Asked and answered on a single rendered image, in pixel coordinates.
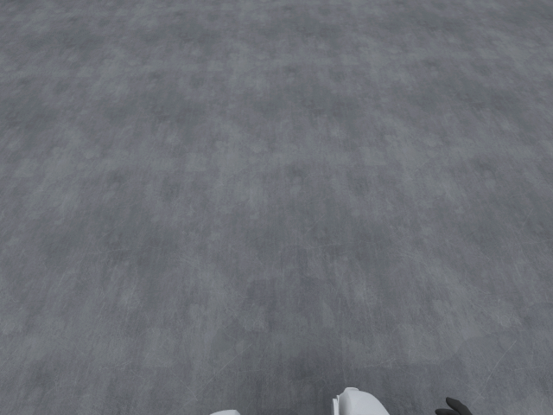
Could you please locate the right robot hand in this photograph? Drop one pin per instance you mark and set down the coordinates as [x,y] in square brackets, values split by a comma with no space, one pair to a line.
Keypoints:
[456,405]

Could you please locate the robot right thigh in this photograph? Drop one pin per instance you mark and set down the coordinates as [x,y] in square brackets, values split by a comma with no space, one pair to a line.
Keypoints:
[357,403]

